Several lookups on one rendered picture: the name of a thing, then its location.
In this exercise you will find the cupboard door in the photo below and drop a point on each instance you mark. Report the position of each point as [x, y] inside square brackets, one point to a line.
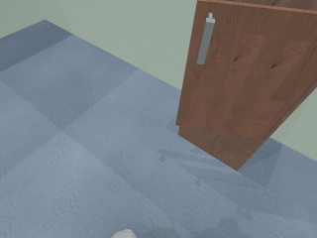
[260, 61]

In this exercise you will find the handle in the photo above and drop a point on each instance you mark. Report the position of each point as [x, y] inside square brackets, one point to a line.
[206, 38]

